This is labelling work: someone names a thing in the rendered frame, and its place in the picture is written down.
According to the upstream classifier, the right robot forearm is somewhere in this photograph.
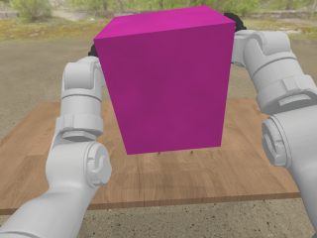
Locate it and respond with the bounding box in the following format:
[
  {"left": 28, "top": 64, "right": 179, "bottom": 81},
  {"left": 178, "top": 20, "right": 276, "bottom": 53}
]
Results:
[{"left": 231, "top": 30, "right": 317, "bottom": 115}]

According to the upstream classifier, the robot left hand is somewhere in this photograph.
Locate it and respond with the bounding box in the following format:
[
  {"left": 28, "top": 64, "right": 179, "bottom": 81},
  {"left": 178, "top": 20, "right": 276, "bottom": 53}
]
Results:
[{"left": 88, "top": 44, "right": 98, "bottom": 58}]

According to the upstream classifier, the left robot upper arm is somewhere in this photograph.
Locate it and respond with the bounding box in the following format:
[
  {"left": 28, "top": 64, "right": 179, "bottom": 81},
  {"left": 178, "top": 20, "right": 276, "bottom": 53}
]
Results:
[{"left": 0, "top": 141, "right": 112, "bottom": 238}]

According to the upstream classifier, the carton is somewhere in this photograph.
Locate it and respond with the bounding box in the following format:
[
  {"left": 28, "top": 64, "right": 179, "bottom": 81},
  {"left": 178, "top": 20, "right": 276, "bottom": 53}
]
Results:
[{"left": 93, "top": 5, "right": 236, "bottom": 155}]

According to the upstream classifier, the robot right hand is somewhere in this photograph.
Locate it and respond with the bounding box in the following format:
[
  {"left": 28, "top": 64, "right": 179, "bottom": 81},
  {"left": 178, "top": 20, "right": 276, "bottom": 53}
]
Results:
[{"left": 224, "top": 12, "right": 247, "bottom": 63}]

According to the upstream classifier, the left robot forearm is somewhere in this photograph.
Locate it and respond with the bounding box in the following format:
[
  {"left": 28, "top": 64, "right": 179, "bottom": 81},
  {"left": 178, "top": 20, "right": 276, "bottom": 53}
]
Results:
[{"left": 46, "top": 56, "right": 106, "bottom": 180}]

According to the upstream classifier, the right robot upper arm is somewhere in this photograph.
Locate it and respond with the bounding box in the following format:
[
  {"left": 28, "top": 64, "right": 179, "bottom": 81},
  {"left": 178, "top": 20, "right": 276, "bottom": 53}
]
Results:
[{"left": 262, "top": 104, "right": 317, "bottom": 234}]

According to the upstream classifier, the table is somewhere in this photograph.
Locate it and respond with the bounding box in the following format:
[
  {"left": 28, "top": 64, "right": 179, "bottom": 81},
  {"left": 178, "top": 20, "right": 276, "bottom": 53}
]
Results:
[{"left": 0, "top": 97, "right": 317, "bottom": 238}]

